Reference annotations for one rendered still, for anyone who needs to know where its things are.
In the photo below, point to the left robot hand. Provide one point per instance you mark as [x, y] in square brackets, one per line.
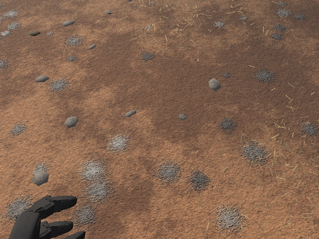
[28, 224]

